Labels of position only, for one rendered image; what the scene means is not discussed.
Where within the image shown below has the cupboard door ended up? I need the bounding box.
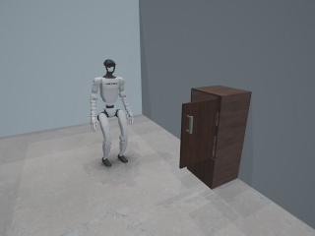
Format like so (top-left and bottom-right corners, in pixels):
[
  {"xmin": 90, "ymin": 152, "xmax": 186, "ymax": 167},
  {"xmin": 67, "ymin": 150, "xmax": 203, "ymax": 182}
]
[{"xmin": 179, "ymin": 98, "xmax": 219, "ymax": 169}]

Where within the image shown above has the right robot hand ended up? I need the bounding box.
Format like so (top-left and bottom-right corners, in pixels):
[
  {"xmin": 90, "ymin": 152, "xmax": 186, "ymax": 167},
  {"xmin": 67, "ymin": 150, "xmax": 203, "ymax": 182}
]
[{"xmin": 90, "ymin": 116, "xmax": 98, "ymax": 132}]

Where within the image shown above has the left robot hand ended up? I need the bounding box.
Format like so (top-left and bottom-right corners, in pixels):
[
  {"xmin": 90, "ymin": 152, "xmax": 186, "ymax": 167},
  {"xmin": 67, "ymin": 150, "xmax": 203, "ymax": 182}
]
[{"xmin": 126, "ymin": 111, "xmax": 134, "ymax": 124}]

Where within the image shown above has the robot torso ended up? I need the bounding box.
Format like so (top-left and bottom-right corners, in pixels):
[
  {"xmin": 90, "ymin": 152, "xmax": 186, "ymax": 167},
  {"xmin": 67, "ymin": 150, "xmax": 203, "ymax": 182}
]
[{"xmin": 99, "ymin": 76, "xmax": 120, "ymax": 118}]

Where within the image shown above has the left robot forearm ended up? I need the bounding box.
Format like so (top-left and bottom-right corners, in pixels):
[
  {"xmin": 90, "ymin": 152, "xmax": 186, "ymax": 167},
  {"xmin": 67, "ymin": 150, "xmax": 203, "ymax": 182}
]
[{"xmin": 121, "ymin": 95, "xmax": 130, "ymax": 112}]

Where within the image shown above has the robot head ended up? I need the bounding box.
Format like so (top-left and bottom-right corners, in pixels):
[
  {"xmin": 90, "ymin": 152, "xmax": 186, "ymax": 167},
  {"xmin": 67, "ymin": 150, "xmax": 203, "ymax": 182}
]
[{"xmin": 103, "ymin": 59, "xmax": 116, "ymax": 79}]

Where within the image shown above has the handle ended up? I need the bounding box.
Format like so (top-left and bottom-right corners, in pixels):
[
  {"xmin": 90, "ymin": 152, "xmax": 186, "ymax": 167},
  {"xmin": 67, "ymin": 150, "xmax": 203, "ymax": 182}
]
[{"xmin": 186, "ymin": 115, "xmax": 193, "ymax": 134}]

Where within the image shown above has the right robot upper arm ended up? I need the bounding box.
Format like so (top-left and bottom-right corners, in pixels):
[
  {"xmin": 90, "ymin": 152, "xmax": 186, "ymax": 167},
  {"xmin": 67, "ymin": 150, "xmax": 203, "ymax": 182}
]
[{"xmin": 92, "ymin": 77, "xmax": 102, "ymax": 100}]

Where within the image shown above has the left robot upper arm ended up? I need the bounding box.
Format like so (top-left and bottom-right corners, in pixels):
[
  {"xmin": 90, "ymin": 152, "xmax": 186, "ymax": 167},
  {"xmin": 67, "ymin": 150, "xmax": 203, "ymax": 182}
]
[{"xmin": 116, "ymin": 77, "xmax": 126, "ymax": 97}]

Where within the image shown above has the right robot forearm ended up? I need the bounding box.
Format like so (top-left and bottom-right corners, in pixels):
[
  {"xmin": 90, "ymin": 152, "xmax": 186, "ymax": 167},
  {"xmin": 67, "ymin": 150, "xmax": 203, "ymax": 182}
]
[{"xmin": 90, "ymin": 94, "xmax": 96, "ymax": 117}]

